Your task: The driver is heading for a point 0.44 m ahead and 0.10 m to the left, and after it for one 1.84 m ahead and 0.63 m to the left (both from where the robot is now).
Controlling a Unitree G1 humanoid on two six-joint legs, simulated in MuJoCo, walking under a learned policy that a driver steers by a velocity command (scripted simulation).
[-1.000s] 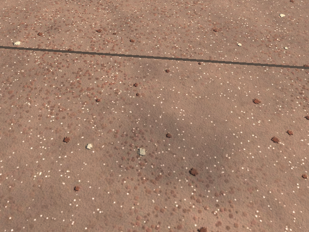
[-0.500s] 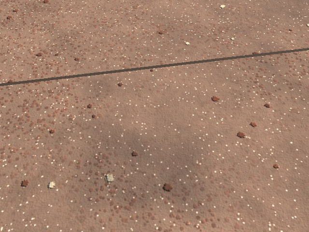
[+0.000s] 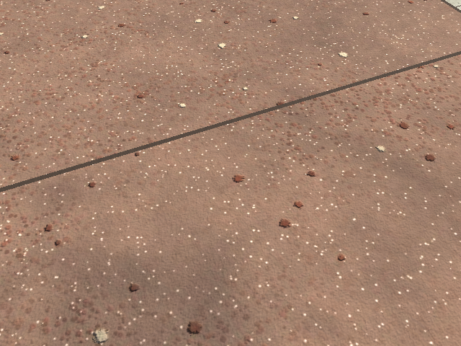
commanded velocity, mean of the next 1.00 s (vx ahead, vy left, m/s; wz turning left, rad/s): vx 0.47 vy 0.00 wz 0.37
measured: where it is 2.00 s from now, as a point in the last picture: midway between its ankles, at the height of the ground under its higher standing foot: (123, 236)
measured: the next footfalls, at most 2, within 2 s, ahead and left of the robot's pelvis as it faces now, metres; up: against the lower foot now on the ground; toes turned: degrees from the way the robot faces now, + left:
left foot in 0.44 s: +0.37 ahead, +0.14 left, +0.00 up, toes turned +8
right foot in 0.92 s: +0.67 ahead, +0.00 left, +0.00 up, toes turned +28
